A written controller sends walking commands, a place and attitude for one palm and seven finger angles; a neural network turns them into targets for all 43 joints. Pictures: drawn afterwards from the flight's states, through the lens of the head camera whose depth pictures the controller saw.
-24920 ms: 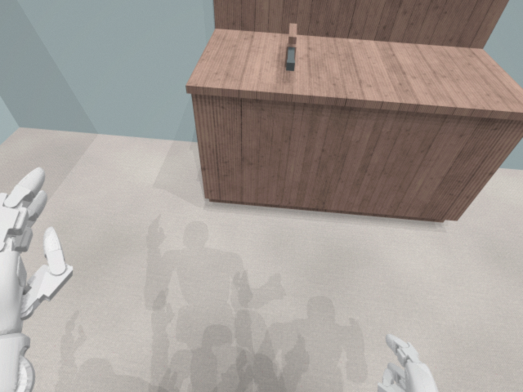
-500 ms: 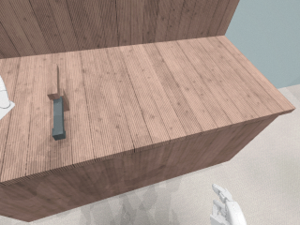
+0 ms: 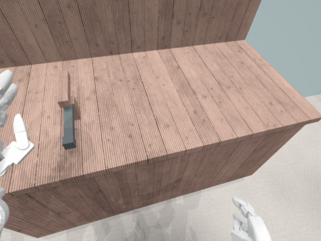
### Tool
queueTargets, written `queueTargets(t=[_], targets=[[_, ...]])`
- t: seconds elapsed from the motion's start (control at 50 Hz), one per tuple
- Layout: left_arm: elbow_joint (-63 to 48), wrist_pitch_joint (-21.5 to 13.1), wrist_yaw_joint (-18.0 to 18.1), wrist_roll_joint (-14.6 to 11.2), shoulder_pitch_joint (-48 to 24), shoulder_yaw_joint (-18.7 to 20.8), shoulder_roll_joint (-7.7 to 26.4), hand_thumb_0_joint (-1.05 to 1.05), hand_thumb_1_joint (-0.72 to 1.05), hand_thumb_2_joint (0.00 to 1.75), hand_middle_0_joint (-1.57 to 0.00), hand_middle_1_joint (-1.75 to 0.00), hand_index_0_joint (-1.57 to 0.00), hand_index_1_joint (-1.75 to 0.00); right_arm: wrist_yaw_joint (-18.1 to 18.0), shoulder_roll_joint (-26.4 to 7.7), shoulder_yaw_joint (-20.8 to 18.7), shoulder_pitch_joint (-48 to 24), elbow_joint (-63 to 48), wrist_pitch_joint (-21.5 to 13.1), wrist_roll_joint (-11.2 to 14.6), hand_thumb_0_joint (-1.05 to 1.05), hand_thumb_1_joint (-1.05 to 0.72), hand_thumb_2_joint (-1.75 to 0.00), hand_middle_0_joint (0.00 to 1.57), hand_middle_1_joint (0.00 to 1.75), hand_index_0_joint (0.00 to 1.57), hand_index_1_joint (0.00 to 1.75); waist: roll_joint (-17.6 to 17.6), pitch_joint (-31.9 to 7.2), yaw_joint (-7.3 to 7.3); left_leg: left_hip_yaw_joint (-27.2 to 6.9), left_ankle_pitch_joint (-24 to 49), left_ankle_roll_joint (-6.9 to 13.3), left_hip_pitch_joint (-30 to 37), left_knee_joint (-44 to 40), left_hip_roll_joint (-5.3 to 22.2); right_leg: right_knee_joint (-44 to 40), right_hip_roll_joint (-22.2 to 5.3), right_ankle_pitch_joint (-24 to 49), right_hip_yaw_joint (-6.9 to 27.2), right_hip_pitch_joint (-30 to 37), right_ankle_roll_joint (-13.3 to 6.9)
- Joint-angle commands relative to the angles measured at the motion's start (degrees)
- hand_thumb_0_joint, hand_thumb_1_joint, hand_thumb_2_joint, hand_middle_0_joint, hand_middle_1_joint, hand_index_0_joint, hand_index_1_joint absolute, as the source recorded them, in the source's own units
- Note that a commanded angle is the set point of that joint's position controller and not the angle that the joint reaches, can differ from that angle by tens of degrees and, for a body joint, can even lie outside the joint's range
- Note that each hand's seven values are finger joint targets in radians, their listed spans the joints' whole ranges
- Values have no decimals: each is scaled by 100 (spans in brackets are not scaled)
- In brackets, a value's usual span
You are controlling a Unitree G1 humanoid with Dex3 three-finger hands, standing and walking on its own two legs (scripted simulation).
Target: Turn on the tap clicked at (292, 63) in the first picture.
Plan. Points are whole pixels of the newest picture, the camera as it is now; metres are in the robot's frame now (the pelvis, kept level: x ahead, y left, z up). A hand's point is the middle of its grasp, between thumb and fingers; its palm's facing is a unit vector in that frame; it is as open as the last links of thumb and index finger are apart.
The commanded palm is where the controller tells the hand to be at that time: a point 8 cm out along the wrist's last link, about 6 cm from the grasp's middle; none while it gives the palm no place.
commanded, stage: come to a stop and stand still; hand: left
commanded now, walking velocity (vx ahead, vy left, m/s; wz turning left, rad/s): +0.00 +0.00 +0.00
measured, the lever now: (69, 142) +0.33 +0.30 +0.00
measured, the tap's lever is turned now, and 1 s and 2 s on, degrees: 0 0 0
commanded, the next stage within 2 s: look again from close up in 0.38 s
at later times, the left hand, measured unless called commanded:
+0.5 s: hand (26, 163) +0.19 +0.25 +0.18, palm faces +0.40 -0.86 -0.32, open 7.4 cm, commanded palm +0.13 +0.28 +0.18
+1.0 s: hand (42, 152) +0.22 +0.24 +0.17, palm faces +0.36 -0.87 -0.32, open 7.4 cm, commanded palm +0.16 +0.28 +0.18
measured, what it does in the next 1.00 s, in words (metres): stands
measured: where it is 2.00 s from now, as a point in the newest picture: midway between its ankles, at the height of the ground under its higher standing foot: outside the picture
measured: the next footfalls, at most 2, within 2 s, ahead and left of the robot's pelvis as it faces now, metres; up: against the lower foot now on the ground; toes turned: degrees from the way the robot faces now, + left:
none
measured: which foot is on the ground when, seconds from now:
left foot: down 0.00-1.00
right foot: down 0.00-1.00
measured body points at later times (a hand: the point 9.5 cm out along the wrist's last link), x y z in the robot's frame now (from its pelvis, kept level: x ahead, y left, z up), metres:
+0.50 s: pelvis -0.03 +0.00 +0.00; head -0.02 +0.01 +0.45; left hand +0.16 +0.29 +0.19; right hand +0.13 -0.23 -0.08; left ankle +0.00 +0.09 -0.73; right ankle +0.05 -0.10 -0.73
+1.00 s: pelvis -0.01 +0.00 +0.01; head +0.00 +0.01 +0.46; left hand +0.19 +0.29 +0.18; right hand +0.18 -0.22 -0.06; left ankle +0.00 +0.09 -0.73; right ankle +0.05 -0.10 -0.73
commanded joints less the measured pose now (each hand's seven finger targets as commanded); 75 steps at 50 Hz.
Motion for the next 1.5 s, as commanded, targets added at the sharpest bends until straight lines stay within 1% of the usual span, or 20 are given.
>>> queueTargets(t=[0.0, 0.08, 0.18, 0.26, 0.44, 0.66, 0.88, 0.94, 1.08, 1.1, 1.12, 1.14, 1.16, 1.2, 1.22, 1.26, 1.34, 1.36, 1.38, 1.48], targets=[[-302, -129, 89, -193, -282, 593, 892, 0, 90, 90, -20, -30, -20, -30, -97, -813, -412, -75, -730, -200, 134, 0, -90, -90, 20, 30, 20, 30, -211, -849, -151, -390, 400, -335, -200, -380, 603, -796, -806, 665, 978, 614, -152], [-416, -155, 53, -227, -459, 384, 753, 0, 90, 90, -20, -30, -20, -30, -172, -718, -329, -228, -754, -207, 135, 0, -90, -90, 20, 30, 20, 30, 280, -686, -189, -509, -399, -174, -238, -695, 676, -1063, -715, -567, 901, 350, -76], [-1043, -231, 110, -116, -723, 312, 865, 0, 90, 90, -20, -30, -20, -30, -189, -710, -276, -328, -778, -379, 107, 0, -90, -90, 20, 30, 20, 30, 758, -898, -183, -776, -729, -69, -450, -1063, 808, -830, -511, -687, 759, 772, 9], [-1028, -187, 164, -85, -557, 537, 1092, 0, 90, 90, -20, -30, -20, -30, -190, -756, -281, -384, -769, -469, 118, 0, -90, -90, 20, 30, 20, 30, 784, -902, -173, -883, -654, -80, -601, -1154, 827, -732, -462, -460, 739, 976, 38], [-564, -92, 90, -144, -249, 272, 662, 0, 90, 90, -20, -30, -20, -30, -235, -707, -310, -357, -730, -476, 137, 0, -90, -90, 20, 30, 20, 30, 271, -587, -210, -719, -533, -127, -335, -1013, 756, -1244, -595, -891, 859, 573, 13], [-999, 77, 116, 49, -330, 475, 834, 0, 90, 90, -20, -30, -20, -30, -377, -682, -236, -575, -813, -374, 68, 0, -90, -90, 20, 30, 20, 30, 526, -805, -227, -634, -221, -91, -66, -1070, 826, -1270, -515, -474, 953, 852, 11], [-819, 266, 56, 84, -161, 169, 381, 0, 90, 90, -20, -30, -20, -30, -466, -633, -169, -627, -897, -160, 22, 0, -90, -90, 20, 30, 20, 30, 521, -830, -246, -567, 637, -167, 150, -1147, 937, -1110, -447, 553, 818, 1106, 26], [-798, 314, 65, 95, -148, 246, 449, 0, 90, 90, -20, -30, -20, -30, -498, -616, -185, -634, -945, -113, 25, 0, -90, -90, 20, 30, 20, 30, 351, -839, -235, -554, 778, -174, 167, -1155, 956, -1108, -433, 746, 844, 1180, 46], [-1046, 328, 52, 107, -229, 204, 436, 0, 90, 90, -20, -30, -20, -30, -529, -603, -129, -703, -978, -27, -10, 0, -90, -90, 20, 30, 20, 30, 624, -898, -234, -561, 838, -223, 222, -1224, 980, -1064, -423, 763, 784, 1255, 28], [-2545, -406, 81, 1295, -6386, 3693, 5443, 0, 90, 90, -20, -30, -20, -30, -502, -823, -166, 341, -797, -298, -316, 0, -90, -90, 20, 30, 20, 30, 207, -51, -358, -228, 882, 76, -1032, -629, 1090, -962, -152, 368, 713, 942, 488], [897, -188, -182, 531, -3009, 1365, 1553, 0, 90, 90, -20, -30, -20, -30, -469, 29, 82, -368, -636, -269, -61, 0, -90, -90, 20, 30, 20, 30, 325, -1369, -250, -363, 947, 39, -77, -826, 871, -922, -524, -179, 624, 854, -22], [672, -160, -168, 297, -1181, 1110, 1249, 0, 90, 90, -20, -30, -20, -30, -502, -310, -217, -248, -841, -344, -86, 0, -90, -90, 20, 30, 20, 30, 276, -821, 11, -312, 667, -165, -53, -842, 802, -1298, -378, 201, 1259, 1087, -84], [751, -86, -204, 181, -630, 444, 294, 0, 90, 90, -20, -30, -20, -30, -356, -468, -287, -268, -953, -355, 13, 0, -90, -90, 20, 30, 20, 30, 1128, -1223, -102, -46, 793, -220, 382, -779, 705, -1013, -424, 718, 1188, 1365, -212], [-232, -257, -222, 145, -692, 145, 327, 0, 90, 90, -20, -30, -20, -30, -260, -579, -313, -245, -932, -339, -9, 0, -90, -90, 20, 30, 20, 30, 1470, -1228, -146, -282, 550, -196, -149, -1045, 803, -727, -375, 625, 971, 1707, -100], [-406, -288, -213, 159, -356, -36, 168, 0, 90, 90, -20, -30, -20, -30, -203, -560, -305, -240, -937, -345, 3, 0, -90, -90, 20, 30, 20, 30, 1290, -1136, -123, -307, 405, -156, -308, -1148, 841, -690, -325, 517, 917, 1795, -55], [-535, -247, -150, 163, 184, -79, 141, 0, 90, 90, -20, -30, -20, -30, -154, -513, -281, -373, -977, -366, 72, 0, -90, -90, 20, 30, 20, 30, 713, -1036, -95, -316, 426, -116, -303, -1197, 901, -611, -222, 562, 727, 1755, 24], [-344, -244, -22, 175, -56, 677, 797, 0, 90, 90, -20, -30, -20, -30, -332, -554, -329, -359, -1001, -299, 19, 0, -90, -90, 20, 30, 20, 30, -795, -843, -125, -418, 220, -161, -360, -1095, 820, -919, -273, 180, 827, 1502, 77], [-502, -257, 26, 184, -264, 1062, 1213, 0, 90, 90, -20, -30, -20, -30, -380, -570, -311, -470, -966, -258, 27, 0, -90, -90, 20, 30, 20, 30, -561, -838, -149, -396, 226, -151, -281, -1072, 805, -925, -284, 177, 824, 1421, 71], [-502, -292, -2, 163, -411, 880, 962, 0, 90, 90, -20, -30, -20, -30, -430, -514, -286, -483, -1006, -247, 8, 0, -90, -90, 20, 30, 20, 30, -379, -802, -189, -445, 236, -139, -268, -1083, 789, -888, -335, 139, 817, 1365, 42], [-1051, -429, -60, 234, -1171, 560, 836, 0, 90, 90, -20, -30, -20, -30, -466, -476, -210, -535, -925, -359, -33, 0, -90, -90, 20, 30, 20, 30, 1210, -843, -191, -427, 541, -132, -194, -1150, 866, -555, -251, 713, 729, 1531, 12]])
